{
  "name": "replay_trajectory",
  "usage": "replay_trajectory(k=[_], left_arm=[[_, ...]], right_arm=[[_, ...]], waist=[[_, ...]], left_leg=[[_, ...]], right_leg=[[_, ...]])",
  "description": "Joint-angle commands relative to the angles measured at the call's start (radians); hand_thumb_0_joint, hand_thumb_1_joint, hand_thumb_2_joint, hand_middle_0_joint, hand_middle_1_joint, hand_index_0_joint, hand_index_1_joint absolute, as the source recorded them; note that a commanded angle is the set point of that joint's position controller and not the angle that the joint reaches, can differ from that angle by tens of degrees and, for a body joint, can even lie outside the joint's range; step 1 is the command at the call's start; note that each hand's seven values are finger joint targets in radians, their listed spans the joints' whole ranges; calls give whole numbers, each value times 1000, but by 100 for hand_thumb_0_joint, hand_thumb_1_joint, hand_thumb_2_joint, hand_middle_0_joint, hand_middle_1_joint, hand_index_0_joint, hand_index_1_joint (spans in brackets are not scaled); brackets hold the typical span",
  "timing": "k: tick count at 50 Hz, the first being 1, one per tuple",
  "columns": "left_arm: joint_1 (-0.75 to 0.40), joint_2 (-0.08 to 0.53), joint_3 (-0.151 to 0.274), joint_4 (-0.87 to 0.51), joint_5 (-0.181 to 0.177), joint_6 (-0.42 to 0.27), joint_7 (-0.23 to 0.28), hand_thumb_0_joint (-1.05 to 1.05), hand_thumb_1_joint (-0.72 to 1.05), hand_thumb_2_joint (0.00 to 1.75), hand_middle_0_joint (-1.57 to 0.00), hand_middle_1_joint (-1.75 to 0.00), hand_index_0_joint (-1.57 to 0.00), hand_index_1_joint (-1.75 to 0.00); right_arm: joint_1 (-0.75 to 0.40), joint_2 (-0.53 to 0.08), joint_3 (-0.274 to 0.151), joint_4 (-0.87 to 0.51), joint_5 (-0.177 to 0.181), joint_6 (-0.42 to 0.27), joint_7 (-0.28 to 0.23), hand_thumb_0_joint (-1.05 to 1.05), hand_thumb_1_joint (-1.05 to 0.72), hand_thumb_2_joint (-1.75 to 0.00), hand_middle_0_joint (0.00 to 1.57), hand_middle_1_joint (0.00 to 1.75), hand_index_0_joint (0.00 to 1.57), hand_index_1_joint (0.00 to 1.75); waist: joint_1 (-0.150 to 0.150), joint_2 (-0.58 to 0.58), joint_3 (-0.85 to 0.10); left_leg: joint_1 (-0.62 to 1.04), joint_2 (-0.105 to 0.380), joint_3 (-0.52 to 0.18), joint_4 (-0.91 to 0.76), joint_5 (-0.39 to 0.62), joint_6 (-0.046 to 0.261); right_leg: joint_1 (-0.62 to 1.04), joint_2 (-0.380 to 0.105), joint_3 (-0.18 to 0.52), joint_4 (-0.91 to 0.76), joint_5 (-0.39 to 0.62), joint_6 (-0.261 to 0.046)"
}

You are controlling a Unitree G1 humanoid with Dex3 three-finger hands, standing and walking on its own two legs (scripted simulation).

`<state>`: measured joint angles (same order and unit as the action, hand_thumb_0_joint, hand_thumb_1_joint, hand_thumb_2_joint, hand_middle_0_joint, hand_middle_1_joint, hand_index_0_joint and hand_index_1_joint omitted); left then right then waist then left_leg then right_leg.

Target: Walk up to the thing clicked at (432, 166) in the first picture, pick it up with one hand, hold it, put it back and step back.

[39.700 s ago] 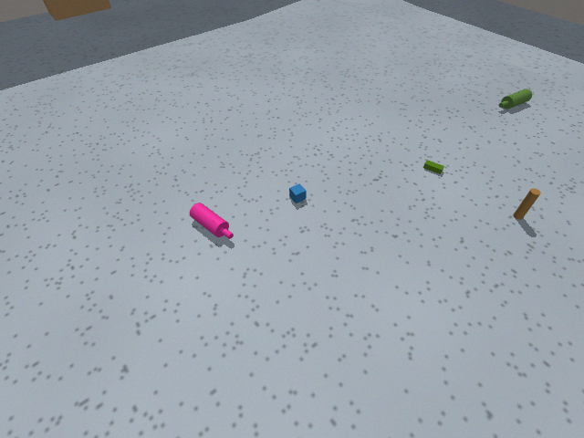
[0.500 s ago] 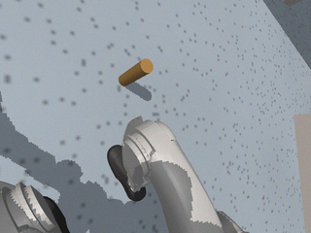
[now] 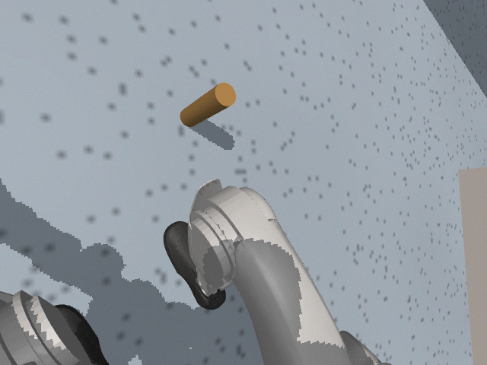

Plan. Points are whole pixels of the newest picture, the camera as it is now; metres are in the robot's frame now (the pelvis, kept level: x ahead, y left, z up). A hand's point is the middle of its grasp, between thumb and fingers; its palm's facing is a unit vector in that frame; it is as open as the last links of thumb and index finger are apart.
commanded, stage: close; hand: left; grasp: from above
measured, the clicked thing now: out of the picture +0.54 +0.28 -0.30
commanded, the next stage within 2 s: settle in 1.70 s
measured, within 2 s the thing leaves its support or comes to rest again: neither
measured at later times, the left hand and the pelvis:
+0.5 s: hand out of the picture +0.52 +0.27 -0.26, palm faces -0.44 -0.06 -0.90, open 10.4 cm; pelvis +0.00 +0.00 +0.00, yaw +0 degrees
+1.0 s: hand out of the picture +0.52 +0.27 -0.26, palm faces -0.44 -0.06 -0.90, open 8.4 cm; pelvis +0.00 +0.00 +0.00, yaw +0 degrees
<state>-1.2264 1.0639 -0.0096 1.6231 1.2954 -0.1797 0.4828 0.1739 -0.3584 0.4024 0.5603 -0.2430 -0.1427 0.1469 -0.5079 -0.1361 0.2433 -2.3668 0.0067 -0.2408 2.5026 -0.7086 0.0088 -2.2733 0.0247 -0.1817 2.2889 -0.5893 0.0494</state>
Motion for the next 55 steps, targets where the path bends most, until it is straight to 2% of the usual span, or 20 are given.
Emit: replay_trajectory(k=[1,2,4,9,12,14,15,18,20,25,30,32,33,38,39,42,46,50,53,55], left_arm=[[-279,150,-21,-108,-19,-12,33,0,-9,71,-38,-74,-40,-73],[-289,153,-18,-124,-14,-13,32,0,-8,69,-38,-73,-40,-72],[-269,161,-18,-91,-19,-9,36,0,-6,68,-40,-71,-42,-70],[-278,165,-24,-97,-12,-8,45,0,1,60,-45,-67,-47,-65],[-272,151,-19,-92,-9,-4,51,0,3,59,-46,-66,-48,-64],[-281,167,-14,-115,-9,-5,55,0,4,58,-48,-63,-50,-62],[-287,185,-5,-121,-5,-2,60,0,5,58,-49,-63,-51,-61],[-279,177,11,-119,-4,1,61,0,8,55,-51,-61,-53,-59],[-269,164,0,-116,-7,4,52,0,9,52,-51,-60,-54,-58],[-266,172,0,-115,-15,6,32,0,15,49,-56,-58,-59,-55],[-270,169,4,-154,-22,-3,9,0,19,45,-60,-53,-63,-50],[-268,143,-18,-137,-31,-11,1,0,22,44,-62,-53,-64,-50],[-267,154,-20,-144,-34,-16,-3,0,23,41,-62,-51,-65,-48],[-277,221,6,-172,-14,-34,15,0,31,42,-68,-49,-71,-46],[-266,217,13,-185,-10,-36,17,0,30,38,-68,-47,-71,-44],[-255,194,4,-156,-5,-32,31,0,33,34,-68,-46,-72,-42],[-279,222,28,-160,5,-22,56,0,37,33,-72,-44,-76,-41],[-257,206,21,-127,3,-8,53,0,42,32,-75,-44,-79,-40],[-242,167,-3,-96,-15,-2,33,0,44,31,-76,-45,-81,-40],[-248,186,-1,-106,-18,-4,23,0,46,30,-78,-43,-82,-39]], right_arm=[[238,-336,-93,50,5,23,-15,0,-90,-90,20,30,20,30],[243,-337,-87,48,4,20,-14,0,-90,-90,20,30,20,30],[232,-335,-86,48,9,22,-18,0,-90,-90,20,30,20,30],[221,-333,-88,46,10,24,-20,0,-90,-90,20,30,20,30],[208,-343,-88,36,9,20,-20,0,-90,-90,20,30,20,30],[214,-342,-85,36,7,19,-19,0,-90,-90,20,30,20,30],[210,-339,-87,35,12,20,-20,0,-90,-90,20,30,20,30],[217,-342,-88,44,10,14,-17,0,-90,-90,20,30,20,30],[218,-341,-88,38,7,11,-15,0,-90,-90,20,30,20,30],[218,-341,-92,36,10,16,-16,0,-90,-90,20,30,20,30],[241,-342,-84,46,6,25,-16,0,-90,-90,20,30,20,30],[233,-353,-85,40,4,29,-20,0,-90,-90,20,30,20,30],[230,-352,-86,42,4,30,-20,0,-90,-90,20,30,20,30],[227,-345,-80,34,5,36,-30,0,-90,-90,20,30,20,30],[236,-342,-80,33,3,35,-27,0,-90,-90,20,30,20,30],[221,-339,-83,33,2,35,-27,0,-90,-90,20,30,20,30],[228,-339,-83,47,1,37,-27,0,-90,-90,20,30,20,30],[222,-336,-83,41,1,35,-28,0,-90,-90,20,30,20,30],[221,-341,-87,39,2,33,-26,0,-90,-90,20,30,20,30],[216,-341,-85,39,5,36,-30,0,-90,-90,20,30,20,30]], waist=[[-104,588,-679],[-106,580,-676],[-91,572,-662],[-92,599,-672],[-93,596,-628],[-100,592,-641],[-93,594,-656],[-93,621,-652],[-102,596,-636],[-94,585,-638],[-94,608,-679],[-110,573,-655],[-106,578,-659],[-75,598,-687],[-75,619,-691],[-82,608,-683],[-85,630,-677],[-92,613,-666],[-100,572,-631],[-90,569,-640]], left_leg=[[490,46,71,-233,271,-3],[480,44,71,-225,273,-1],[467,44,73,-235,254,-3],[504,48,67,-252,252,-5],[502,50,56,-250,237,-10],[500,51,59,-255,239,-7],[498,51,58,-261,233,-7],[525,54,51,-255,244,-14],[510,53,53,-258,234,-10],[486,52,57,-258,210,-7],[519,54,53,-236,296,-16],[495,51,51,-230,282,-13],[492,50,59,-232,274,-12],[495,47,73,-241,249,-11],[540,50,67,-241,281,-16],[535,49,67,-239,286,-12],[521,51,64,-245,286,-13],[512,52,70,-241,295,-10],[472,48,69,-239,266,-5],[467,51,65,-247,247,-8]], right_leg=[[500,43,-91,-195,271,-70],[489,38,-90,-194,276,-67],[484,41,-88,-200,254,-72],[480,46,-93,-199,252,-69],[411,38,-99,-195,228,-78],[438,40,-96,-198,236,-73],[451,40,-92,-197,236,-72],[402,30,-94,-192,234,-76],[412,32,-94,-194,229,-72],[423,32,-90,-202,211,-73],[446,25,-92,-189,273,-76],[447,27,-98,-194,266,-76],[465,32,-97,-200,256,-76],[494,35,-88,-209,237,-79],[477,33,-87,-199,255,-79],[468,39,-92,-198,265,-76],[459,35,-93,-200,271,-78],[471,38,-90,-199,281,-75],[464,38,-91,-205,257,-74],[462,36,-92,-211,238,-76]])
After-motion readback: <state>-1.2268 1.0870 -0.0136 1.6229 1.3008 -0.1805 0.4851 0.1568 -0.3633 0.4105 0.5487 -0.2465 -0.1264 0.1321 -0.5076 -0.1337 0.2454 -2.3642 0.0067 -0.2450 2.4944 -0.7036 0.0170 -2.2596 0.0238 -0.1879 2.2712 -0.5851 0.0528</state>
